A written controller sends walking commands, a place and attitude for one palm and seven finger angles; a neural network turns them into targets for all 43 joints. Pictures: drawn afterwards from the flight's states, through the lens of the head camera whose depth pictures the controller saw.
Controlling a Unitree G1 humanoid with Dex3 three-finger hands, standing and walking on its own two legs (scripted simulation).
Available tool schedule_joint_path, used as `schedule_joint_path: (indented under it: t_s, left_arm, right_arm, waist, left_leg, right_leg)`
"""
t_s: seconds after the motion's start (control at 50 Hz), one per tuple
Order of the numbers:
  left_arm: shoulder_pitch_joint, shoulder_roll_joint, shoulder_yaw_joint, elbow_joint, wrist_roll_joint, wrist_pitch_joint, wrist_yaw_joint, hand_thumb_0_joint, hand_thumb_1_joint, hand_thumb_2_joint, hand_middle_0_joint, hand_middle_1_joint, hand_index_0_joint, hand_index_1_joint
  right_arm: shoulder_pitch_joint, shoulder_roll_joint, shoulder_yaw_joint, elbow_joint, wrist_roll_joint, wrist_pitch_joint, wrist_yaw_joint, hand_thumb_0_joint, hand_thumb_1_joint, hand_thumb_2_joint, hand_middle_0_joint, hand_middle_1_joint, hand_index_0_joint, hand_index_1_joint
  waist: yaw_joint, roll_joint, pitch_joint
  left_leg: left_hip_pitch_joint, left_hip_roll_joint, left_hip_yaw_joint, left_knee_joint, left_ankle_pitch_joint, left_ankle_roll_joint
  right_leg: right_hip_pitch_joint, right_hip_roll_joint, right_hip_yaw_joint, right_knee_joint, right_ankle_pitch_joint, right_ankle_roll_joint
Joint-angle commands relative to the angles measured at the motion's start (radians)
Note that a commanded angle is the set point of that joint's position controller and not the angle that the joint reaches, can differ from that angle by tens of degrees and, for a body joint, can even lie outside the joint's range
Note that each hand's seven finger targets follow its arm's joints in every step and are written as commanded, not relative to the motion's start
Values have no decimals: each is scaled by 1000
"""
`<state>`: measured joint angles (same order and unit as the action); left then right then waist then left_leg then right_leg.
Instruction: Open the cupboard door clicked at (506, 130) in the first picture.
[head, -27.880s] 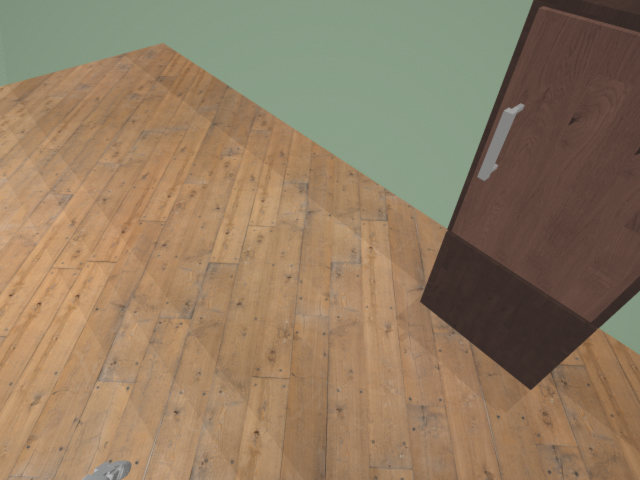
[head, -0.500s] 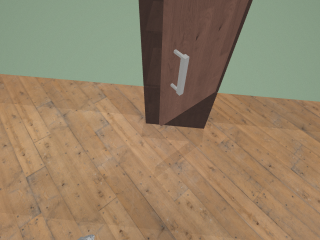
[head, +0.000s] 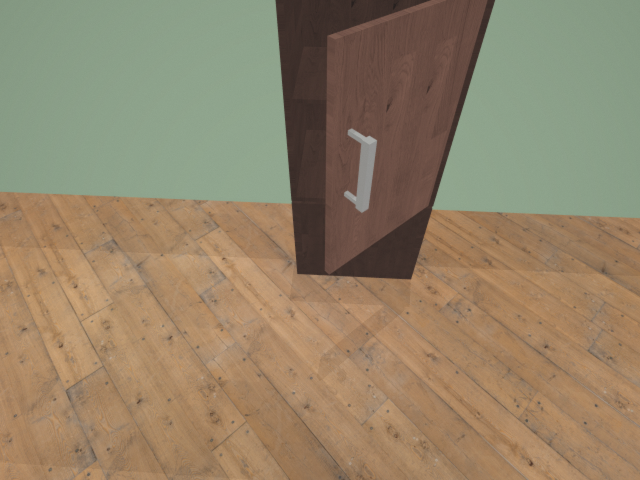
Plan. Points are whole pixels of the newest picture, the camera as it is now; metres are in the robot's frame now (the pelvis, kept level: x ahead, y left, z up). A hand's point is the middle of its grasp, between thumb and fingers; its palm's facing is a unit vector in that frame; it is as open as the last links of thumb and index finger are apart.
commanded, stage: let the arm hang, fingers relaxed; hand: left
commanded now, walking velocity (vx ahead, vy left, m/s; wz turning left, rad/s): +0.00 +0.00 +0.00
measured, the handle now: (358, 172) +0.67 -0.04 -0.01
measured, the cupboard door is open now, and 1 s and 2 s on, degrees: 44 44 44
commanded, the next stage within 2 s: look to check the result in 0.26 s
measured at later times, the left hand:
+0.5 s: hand out of the picture +0.00 +0.17 -0.18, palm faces +0.03 -0.98 -0.17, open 7.3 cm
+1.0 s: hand out of the picture +0.03 +0.17 -0.18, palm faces +0.02 -0.98 -0.18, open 7.3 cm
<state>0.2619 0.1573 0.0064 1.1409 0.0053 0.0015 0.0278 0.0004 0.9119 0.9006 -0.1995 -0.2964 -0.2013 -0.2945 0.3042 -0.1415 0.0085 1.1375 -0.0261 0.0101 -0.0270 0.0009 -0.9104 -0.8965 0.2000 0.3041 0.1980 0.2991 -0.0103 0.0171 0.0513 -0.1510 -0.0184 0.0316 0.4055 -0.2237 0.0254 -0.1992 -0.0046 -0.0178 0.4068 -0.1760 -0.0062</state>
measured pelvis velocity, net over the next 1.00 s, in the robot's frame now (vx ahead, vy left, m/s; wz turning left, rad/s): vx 0.02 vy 0.01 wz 0.00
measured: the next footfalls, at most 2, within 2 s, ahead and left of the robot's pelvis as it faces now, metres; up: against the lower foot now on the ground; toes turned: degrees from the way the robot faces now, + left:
left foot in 1.98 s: +0.16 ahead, +0.07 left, +0.00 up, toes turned -34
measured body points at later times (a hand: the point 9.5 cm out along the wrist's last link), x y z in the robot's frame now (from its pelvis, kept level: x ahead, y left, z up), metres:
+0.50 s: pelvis +0.01 +0.01 +0.00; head +0.03 +0.01 +0.45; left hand +0.00 +0.22 -0.16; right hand -0.01 -0.20 -0.16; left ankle +0.00 +0.10 -0.74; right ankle +0.03 -0.12 -0.74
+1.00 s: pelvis +0.02 +0.01 +0.00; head +0.04 +0.01 +0.45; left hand +0.03 +0.23 -0.16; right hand +0.01 -0.21 -0.16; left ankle +0.00 +0.10 -0.74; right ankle +0.03 -0.12 -0.74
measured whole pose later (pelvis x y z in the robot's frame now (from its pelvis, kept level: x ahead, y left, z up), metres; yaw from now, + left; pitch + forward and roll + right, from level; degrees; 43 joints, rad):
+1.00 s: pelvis +0.02 +0.01 +0.00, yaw +0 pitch -1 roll +0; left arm 0.25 0.14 0.00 1.16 0.01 -0.01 0.03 0.00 0.91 0.90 -0.20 -0.30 -0.20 -0.29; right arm 0.27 -0.14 0.01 1.15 -0.02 -0.01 -0.04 0.00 -0.91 -0.90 0.20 0.30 0.20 0.30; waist -0.01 0.00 0.06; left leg -0.11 -0.03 0.03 0.38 -0.25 0.03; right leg -0.17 -0.01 -0.01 0.40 -0.21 0.00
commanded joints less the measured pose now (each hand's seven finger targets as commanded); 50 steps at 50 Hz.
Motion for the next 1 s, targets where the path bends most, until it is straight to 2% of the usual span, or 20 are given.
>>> schedule_joint_path:
  t_s: [0.0, 0.08, 0.12, 0.18, 0.36, 0.46, 0.5, 0.64, 0.7, 0.76, 0.94, 0.98]
  left_arm:
    - [55, 92, 18, -21, 3, -11, 5, 0, 900, 900, -200, -300, -200, -300]
    - [60, 79, 17, -13, 3, -11, 6, 0, 900, 900, -200, -300, -200, -300]
    - [62, 79, 19, -10, 4, -11, 6, 0, 900, 900, -200, -300, -200, -300]
    - [69, 70, 17, -7, 4, -13, 7, 0, 900, 900, -200, -300, -200, -300]
    - [75, 60, 16, -1, 5, -17, 9, 0, 900, 900, -200, -300, -200, -300]
    - [77, 61, 14, -1, 5, -16, 9, 0, 900, 900, -200, -300, -200, -300]
    - [78, 67, 16, -4, 6, -19, 9, 0, 900, 900, -200, -300, -200, -300]
    - [72, 68, 14, -3, 5, -19, 9, 0, 900, 900, -200, -300, -200, -300]
    - [73, 73, 17, -6, 5, -23, 9, 0, 900, 900, -200, -300, -200, -300]
    - [67, 76, 16, -4, 4, -22, 9, 0, 900, 900, -200, -300, -200, -300]
    - [55, 84, 15, -4, 3, -20, 8, 0, 900, 900, -200, -300, -200, -300]
    - [55, 80, 23, -11, 4, -12, 7, 0, 900, 900, -200, -300, -200, -300]
  right_arm:
    - [55, -92, -12, -17, 7, -16, -9, 0, -900, -900, 200, 300, 200, 300]
    - [68, -81, -13, -9, 5, -18, -11, 0, -900, -900, 200, 300, 200, 300]
    - [74, -76, -13, -6, 7, -20, -11, 0, -900, -900, 200, 300, 200, 300]
    - [77, -74, -14, -6, 7, -22, -13, 0, -900, -900, 200, 300, 200, 300]
    - [77, -71, -15, -4, 9, -26, -15, 0, -900, -900, 200, 300, 200, 300]
    - [68, -74, -15, -4, 9, -26, -15, 0, -900, -900, 200, 300, 200, 300]
    - [69, -79, -16, -6, 11, -27, -14, 0, -900, -900, 200, 300, 200, 300]
    - [52, -80, -14, -1, 9, -29, -14, 0, -900, -900, 200, 300, 200, 300]
    - [47, -87, -16, -3, 11, -30, -15, 0, -900, -900, 200, 300, 200, 300]
    - [44, -86, -15, 1, 9, -31, -16, 0, -900, -900, 200, 300, 200, 300]
    - [41, -92, -13, 6, 9, -31, -16, 0, -900, -900, 200, 300, 200, 300]
    - [47, -93, -18, 1, 8, -25, -22, 0, -900, -900, 200, 300, 200, 300]
  waist:
    - [12, -11, 46]
    - [7, 5, 42]
    - [9, -12, 44]
    - [8, 9, 35]
    - [3, -9, 27]
    - [2, -9, 40]
    - [5, -30, 37]
    - [4, -9, 20]
    - [7, -24, 17]
    - [4, -14, 7]
    - [4, -7, 19]
    - [2, -13, 22]
  left_leg:
    - [-95, 107, -99, -121, -37, 12]
    - [-96, 106, -105, -128, -41, 12]
    - [-98, 105, -103, -124, -30, 13]
    - [-86, 105, -101, -120, -12, 13]
    - [-49, 110, -100, -107, 65, 15]
    - [-44, 109, -97, -109, 60, 14]
    - [-45, 109, -93, -101, 76, 16]
    - [-25, 108, -93, -100, 113, 14]
    - [-18, 109, -89, -92, 138, 16]
    - [-8, 110, -90, -96, 149, 13]
    - [-12, 111, -91, -103, 151, 11]
    - [11, 121, -73, -77, 162, 11]
  right_leg:
    - [18, -85, 81, -78, -35, -27]
    - [19, -86, 81, -67, -23, -26]
    - [24, -88, 78, -65, -17, -26]
    - [24, -90, 77, -62, -1, -25]
    - [17, -91, 77, -57, 42, -23]
    - [7, -92, 77, -60, 37, -20]
    - [16, -93, 73, -61, 47, -19]
    - [26, -97, 77, -57, 74, -20]
    - [33, -98, 73, -61, 97, -21]
    - [41, -100, 76, -58, 107, -22]
    - [50, -99, 73, -63, 100, -21]
    - [14, -94, 87, -43, 132, -24]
